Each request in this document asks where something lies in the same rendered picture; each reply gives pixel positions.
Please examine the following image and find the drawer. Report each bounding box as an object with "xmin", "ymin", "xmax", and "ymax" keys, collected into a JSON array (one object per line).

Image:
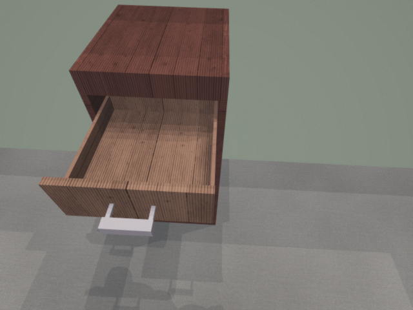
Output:
[{"xmin": 38, "ymin": 96, "xmax": 218, "ymax": 223}]

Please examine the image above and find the cabinet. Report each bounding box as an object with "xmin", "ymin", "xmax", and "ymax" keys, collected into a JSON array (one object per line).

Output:
[{"xmin": 69, "ymin": 5, "xmax": 230, "ymax": 225}]

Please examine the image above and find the handle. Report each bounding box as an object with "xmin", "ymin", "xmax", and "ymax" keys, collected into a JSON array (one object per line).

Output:
[{"xmin": 98, "ymin": 203, "xmax": 156, "ymax": 236}]

